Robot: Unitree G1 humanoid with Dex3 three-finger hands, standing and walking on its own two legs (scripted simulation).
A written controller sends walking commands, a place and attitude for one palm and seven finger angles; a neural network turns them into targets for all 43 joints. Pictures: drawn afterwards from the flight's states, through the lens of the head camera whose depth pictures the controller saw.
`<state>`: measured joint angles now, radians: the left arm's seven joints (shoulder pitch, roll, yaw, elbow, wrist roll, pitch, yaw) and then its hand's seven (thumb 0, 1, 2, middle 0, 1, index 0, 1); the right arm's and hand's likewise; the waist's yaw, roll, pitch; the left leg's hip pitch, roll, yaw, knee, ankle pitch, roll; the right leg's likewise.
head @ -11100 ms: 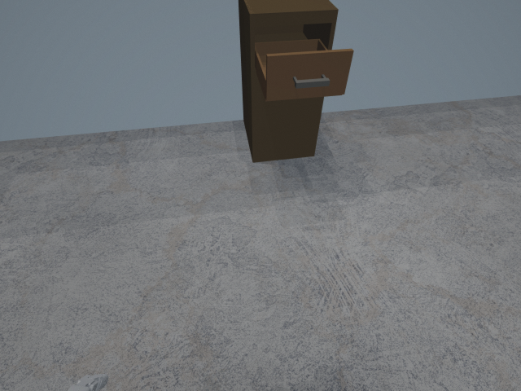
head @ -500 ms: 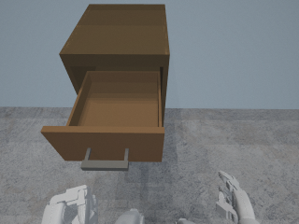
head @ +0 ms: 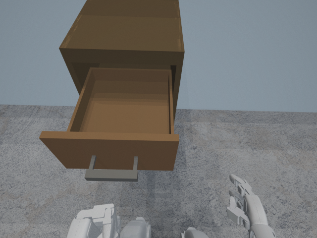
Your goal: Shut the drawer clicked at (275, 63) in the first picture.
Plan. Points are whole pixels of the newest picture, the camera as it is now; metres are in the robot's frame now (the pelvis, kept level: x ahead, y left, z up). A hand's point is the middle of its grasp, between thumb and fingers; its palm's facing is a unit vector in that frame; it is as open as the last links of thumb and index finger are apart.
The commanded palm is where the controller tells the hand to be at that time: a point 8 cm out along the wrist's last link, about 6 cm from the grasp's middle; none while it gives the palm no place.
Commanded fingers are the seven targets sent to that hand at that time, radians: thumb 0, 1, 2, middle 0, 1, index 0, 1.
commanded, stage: bring the fist close to the handle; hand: left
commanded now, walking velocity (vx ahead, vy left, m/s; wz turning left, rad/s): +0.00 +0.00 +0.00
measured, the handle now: (113, 167) +0.30 +0.15 -0.01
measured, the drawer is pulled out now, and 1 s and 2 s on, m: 0.28 0.28 0.24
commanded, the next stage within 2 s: push the drawer shut in 1.24 s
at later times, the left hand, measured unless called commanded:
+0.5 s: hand (114, 215) +0.17 +0.11 +0.03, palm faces +0.13 -0.99 +0.02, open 3.3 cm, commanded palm +0.14 +0.14 +0.02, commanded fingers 0.00 0.90 0.90 -1.40 -1.60 -1.40 -1.60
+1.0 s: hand (138, 201) +0.21 +0.07 -0.01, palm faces -0.02 -1.00 +0.06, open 3.3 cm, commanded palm +0.18 +0.14 -0.01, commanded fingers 0.00 0.90 0.90 -1.40 -1.60 -1.40 -1.60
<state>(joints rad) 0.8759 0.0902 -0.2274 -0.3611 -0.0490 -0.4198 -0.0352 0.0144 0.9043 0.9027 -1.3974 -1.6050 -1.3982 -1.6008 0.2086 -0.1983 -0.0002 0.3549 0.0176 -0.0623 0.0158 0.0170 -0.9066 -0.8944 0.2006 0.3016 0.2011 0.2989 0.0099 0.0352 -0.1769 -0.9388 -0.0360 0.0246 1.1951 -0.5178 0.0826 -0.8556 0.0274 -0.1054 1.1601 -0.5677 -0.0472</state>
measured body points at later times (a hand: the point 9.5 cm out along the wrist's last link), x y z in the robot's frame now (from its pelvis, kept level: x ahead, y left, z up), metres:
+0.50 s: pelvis +0.00 +0.00 -0.03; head +0.07 +0.00 +0.42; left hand +0.16 +0.16 +0.03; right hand +0.20 -0.22 -0.10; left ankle +0.03 +0.07 -0.64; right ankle +0.00 -0.10 -0.64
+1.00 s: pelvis +0.00 -0.01 -0.04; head +0.10 -0.01 +0.39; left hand +0.21 +0.12 -0.01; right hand +0.20 -0.23 -0.13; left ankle +0.03 +0.07 -0.64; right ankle +0.00 -0.10 -0.64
